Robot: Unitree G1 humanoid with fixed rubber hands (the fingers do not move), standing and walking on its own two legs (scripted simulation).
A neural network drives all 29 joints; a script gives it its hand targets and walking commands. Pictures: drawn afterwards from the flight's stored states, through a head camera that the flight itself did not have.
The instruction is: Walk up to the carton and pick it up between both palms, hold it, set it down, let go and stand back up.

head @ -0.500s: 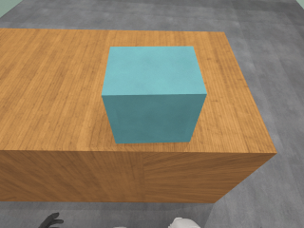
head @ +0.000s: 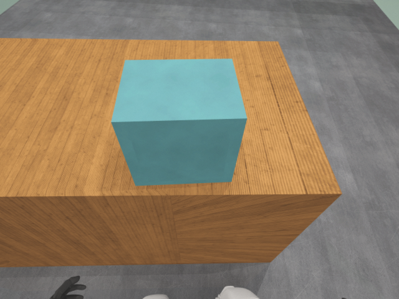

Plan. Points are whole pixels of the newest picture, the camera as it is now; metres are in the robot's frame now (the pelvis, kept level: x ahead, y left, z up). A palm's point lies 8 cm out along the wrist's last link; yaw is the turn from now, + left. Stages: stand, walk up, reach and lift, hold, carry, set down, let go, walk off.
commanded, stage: walk up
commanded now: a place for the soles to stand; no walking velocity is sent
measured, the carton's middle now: (181, 125) +0.47 +0.06 +0.05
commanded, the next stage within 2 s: reach and lift in 0.48 s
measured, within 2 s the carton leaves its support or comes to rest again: neither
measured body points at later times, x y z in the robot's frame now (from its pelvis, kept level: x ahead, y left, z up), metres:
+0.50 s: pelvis +0.01 +0.00 +0.00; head +0.04 +0.00 +0.45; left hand +0.13 +0.30 -0.12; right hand +0.09 -0.31 -0.12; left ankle +0.01 +0.12 -0.72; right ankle +0.07 -0.09 -0.72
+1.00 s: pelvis +0.01 +0.00 +0.00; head +0.04 +0.01 +0.45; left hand +0.19 +0.25 -0.09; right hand +0.16 -0.28 -0.09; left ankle +0.01 +0.12 -0.72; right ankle +0.07 -0.09 -0.72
